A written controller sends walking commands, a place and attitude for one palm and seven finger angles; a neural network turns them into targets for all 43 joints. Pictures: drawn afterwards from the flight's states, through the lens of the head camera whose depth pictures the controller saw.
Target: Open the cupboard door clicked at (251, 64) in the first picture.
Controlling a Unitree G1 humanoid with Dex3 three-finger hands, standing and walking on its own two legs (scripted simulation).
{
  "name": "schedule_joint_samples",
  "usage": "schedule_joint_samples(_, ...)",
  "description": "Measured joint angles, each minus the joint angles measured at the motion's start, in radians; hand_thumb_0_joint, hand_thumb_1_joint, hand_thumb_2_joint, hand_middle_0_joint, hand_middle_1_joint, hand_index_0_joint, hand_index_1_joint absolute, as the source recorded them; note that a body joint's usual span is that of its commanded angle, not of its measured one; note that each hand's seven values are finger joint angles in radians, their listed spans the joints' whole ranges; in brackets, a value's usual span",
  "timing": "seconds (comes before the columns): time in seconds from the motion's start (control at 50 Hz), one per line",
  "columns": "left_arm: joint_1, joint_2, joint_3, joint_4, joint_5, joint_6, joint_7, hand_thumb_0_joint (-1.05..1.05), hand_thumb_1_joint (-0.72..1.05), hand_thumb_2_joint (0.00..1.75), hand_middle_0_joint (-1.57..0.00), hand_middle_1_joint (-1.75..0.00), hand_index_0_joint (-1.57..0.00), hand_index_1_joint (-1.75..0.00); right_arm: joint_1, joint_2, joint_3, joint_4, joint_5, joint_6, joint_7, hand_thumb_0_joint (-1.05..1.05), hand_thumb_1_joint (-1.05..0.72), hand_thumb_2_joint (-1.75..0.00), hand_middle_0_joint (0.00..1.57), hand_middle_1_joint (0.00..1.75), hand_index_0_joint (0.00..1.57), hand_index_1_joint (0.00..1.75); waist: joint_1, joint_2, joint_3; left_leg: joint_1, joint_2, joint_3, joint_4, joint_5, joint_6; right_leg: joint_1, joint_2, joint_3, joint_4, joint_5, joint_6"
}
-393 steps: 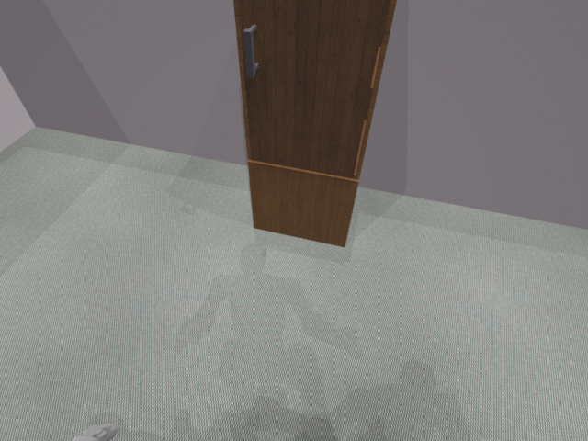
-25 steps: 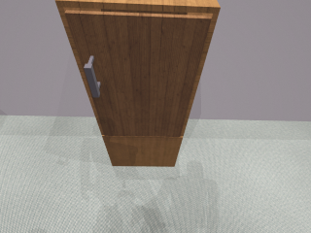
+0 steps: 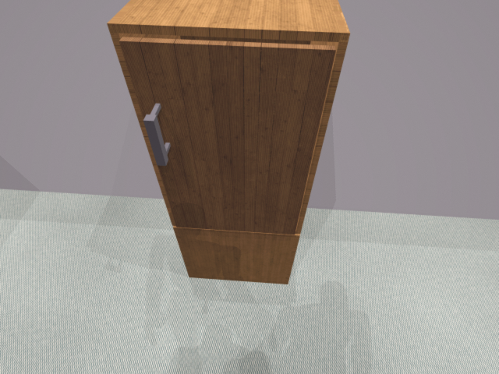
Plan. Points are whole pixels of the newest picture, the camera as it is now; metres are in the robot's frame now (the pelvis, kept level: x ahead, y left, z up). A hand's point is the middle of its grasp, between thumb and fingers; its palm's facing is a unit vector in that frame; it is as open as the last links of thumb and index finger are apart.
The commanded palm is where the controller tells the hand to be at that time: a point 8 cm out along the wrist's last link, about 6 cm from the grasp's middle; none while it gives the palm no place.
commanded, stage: come to a stop and stand still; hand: left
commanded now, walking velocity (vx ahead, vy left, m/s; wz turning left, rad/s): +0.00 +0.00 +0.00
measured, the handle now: (159, 135) +0.56 +0.24 +0.06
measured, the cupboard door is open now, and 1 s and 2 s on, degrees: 0 0 0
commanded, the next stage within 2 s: look again from close up in 0.58 s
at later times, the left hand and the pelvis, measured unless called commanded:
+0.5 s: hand out of the picture -0.05 +0.16 -0.18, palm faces +0.04 -0.99 -0.16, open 7.3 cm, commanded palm none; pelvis -0.04 +0.01 +0.00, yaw -1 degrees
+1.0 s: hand out of the picture -0.03 +0.22 -0.18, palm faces +0.03 -0.98 -0.21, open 7.4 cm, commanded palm none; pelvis -0.03 +0.05 +0.00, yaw -1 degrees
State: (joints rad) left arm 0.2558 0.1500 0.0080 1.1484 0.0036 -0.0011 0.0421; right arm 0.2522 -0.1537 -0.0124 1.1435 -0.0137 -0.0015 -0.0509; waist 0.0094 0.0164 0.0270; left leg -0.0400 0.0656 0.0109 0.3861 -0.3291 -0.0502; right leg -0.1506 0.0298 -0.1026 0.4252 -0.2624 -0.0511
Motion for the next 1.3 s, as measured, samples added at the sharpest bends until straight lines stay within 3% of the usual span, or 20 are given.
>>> schedule_joint_samples(0.28, 0.044, -0.035, -0.012, 0.021, 0.001, 0.003, -0.010, 0.00, 0.91, 0.90, -0.20, -0.30, -0.20, -0.30, 0.043, 0.030, 0.014, 0.014, 0.001, 0.004, 0.009, 0.00, -0.91, -0.90, 0.20, 0.30, 0.20, 0.30, 0.006, -0.005, 0.011, -0.014, 0.003, 0.004, -0.008, 0.039, 0.001, 0.000, 0.005, 0.004, -0.043, 0.059, -0.004)
schedule_joint_samples(0.66, 0.031, -0.020, -0.001, -0.002, 0.001, 0.001, -0.004, 0.01, 0.91, 0.90, -0.20, -0.30, -0.20, -0.30, 0.126, 0.063, 0.014, 0.030, 0.000, -0.005, 0.014, 0.00, -0.91, -0.90, 0.20, 0.30, 0.20, 0.30, -0.008, -0.023, 0.011, -0.056, -0.025, 0.019, 0.008, 0.050, 0.025, -0.045, -0.022, 0.021, -0.027, 0.076, 0.018)
schedule_joint_samples(0.82, 0.038, -0.024, -0.016, -0.016, 0.010, -0.017, -0.004, 0.01, 0.91, 0.90, -0.20, -0.30, -0.20, -0.30, 0.100, 0.026, 0.013, -0.059, -0.007, -0.014, 0.029, 0.01, -0.91, -0.90, 0.20, 0.30, 0.20, 0.30, -0.024, 0.012, 0.000, -0.145, -0.037, 0.020, 0.151, -0.018, 0.050, -0.116, -0.040, 0.025, 0.073, 0.034, 0.037)
schedule_joint_samples(1.04, 0.028, -0.013, -0.013, -0.029, 0.008, -0.012, -0.010, 0.00, 0.91, 0.90, -0.20, -0.30, -0.20, -0.30, 0.088, 0.011, 0.032, -0.067, -0.008, -0.027, 0.020, 0.02, -0.93, -0.90, 0.20, 0.30, 0.20, 0.30, -0.003, 0.019, -0.027, -0.085, -0.084, 0.037, 0.094, -0.008, 0.078, -0.093, -0.084, 0.046, 0.095, 0.006, 0.067)
schedule_joint_samples(1.3, 0.013, -0.014, -0.008, -0.025, 0.010, -0.007, -0.012, 0.01, 0.92, 0.90, -0.20, -0.30, -0.20, -0.30, 0.056, 0.007, 0.030, -0.044, -0.004, -0.031, 0.018, 0.01, -0.91, -0.90, 0.20, 0.30, 0.20, 0.30, -0.004, 0.008, 0.018, -0.066, -0.079, 0.042, 0.063, -0.001, 0.068, -0.091, -0.078, 0.050, 0.095, -0.002, 0.058)
